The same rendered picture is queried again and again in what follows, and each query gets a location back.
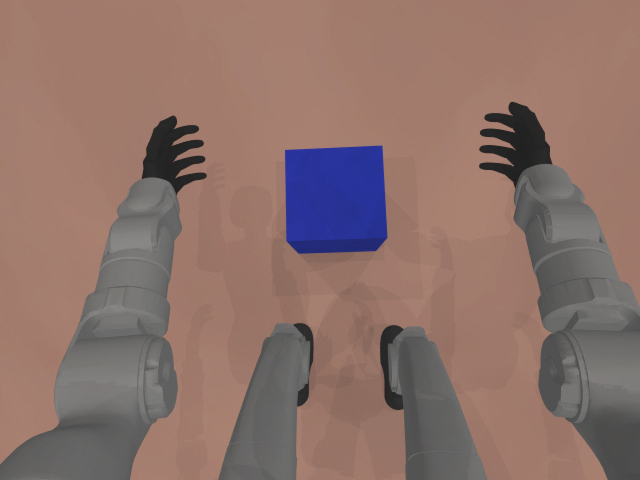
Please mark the right robot upper arm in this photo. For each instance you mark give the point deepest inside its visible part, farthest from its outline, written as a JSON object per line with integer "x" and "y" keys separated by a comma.
{"x": 592, "y": 379}

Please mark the right robot shin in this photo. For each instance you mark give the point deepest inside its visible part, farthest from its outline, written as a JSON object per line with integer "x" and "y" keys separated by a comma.
{"x": 413, "y": 331}

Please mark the left robot upper arm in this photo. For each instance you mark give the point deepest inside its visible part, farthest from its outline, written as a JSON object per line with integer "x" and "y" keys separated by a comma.
{"x": 111, "y": 391}

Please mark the carton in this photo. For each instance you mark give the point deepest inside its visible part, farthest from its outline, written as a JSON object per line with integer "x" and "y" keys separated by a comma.
{"x": 335, "y": 199}

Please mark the robot right thigh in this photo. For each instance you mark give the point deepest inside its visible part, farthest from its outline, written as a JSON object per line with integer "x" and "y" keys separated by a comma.
{"x": 438, "y": 442}

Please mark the right robot forearm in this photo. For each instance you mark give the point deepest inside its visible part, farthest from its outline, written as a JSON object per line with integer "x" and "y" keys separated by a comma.
{"x": 579, "y": 285}

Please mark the robot right hand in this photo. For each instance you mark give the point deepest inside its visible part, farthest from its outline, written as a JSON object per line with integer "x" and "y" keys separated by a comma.
{"x": 529, "y": 142}

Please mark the left robot forearm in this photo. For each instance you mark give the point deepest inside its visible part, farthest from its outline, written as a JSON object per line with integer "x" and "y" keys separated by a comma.
{"x": 130, "y": 297}

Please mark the robot left hand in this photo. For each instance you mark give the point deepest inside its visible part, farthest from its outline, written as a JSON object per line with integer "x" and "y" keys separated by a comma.
{"x": 160, "y": 154}

